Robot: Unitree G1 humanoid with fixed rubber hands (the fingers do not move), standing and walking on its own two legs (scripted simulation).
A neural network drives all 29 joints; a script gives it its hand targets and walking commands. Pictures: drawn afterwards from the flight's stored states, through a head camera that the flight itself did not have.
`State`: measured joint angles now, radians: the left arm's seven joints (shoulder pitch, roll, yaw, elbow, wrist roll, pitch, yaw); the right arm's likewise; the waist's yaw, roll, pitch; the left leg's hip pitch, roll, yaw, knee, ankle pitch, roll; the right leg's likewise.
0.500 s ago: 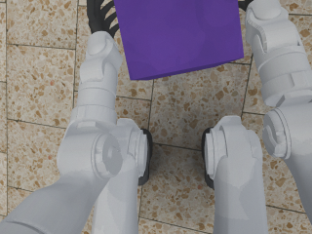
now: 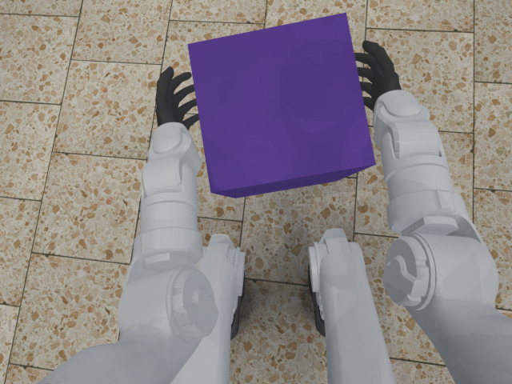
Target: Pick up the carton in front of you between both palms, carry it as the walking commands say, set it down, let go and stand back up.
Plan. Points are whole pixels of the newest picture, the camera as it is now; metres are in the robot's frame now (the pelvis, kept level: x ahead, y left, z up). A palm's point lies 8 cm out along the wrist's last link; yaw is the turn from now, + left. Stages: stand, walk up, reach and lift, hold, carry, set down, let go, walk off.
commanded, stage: reach and lift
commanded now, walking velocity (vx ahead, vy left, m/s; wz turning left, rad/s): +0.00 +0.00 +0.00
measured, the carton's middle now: (277, 127) +0.49 -0.03 -0.14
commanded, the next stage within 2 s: none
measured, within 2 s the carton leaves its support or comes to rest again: neither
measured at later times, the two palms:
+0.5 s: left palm (105, 94) +0.44 +0.13 +0.11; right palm (440, 69) +0.44 -0.17 +0.10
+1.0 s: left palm out of the picture +0.41 +0.14 +0.26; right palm out of the picture +0.39 -0.16 +0.25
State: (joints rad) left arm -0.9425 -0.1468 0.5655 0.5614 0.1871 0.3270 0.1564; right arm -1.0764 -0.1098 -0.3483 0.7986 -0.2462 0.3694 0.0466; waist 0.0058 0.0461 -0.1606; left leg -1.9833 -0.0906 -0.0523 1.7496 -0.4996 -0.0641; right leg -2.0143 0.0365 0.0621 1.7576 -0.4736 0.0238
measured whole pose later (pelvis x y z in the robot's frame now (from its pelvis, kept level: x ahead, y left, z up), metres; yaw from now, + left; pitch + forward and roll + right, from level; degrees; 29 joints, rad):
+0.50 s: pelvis +0.05 +0.00 +0.14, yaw -1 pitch +31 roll +1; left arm -0.61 -0.17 0.46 0.56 0.19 0.31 0.11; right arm -0.67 0.03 -0.33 0.66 -0.23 0.38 0.01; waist 0.01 0.04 -0.24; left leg -1.38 -0.06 -0.07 1.32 -0.48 -0.04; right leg -1.40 0.03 0.05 1.32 -0.46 0.01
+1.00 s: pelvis +0.09 +0.01 +0.26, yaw -2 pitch +9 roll +0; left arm -0.34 -0.17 0.33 0.47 0.23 0.41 0.06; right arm -0.32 0.13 -0.28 0.46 -0.24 0.46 -0.01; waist 0.00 0.02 -0.13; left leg -0.54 -0.03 -0.08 0.70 -0.32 -0.01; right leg -0.55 0.02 0.06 0.69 -0.30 0.01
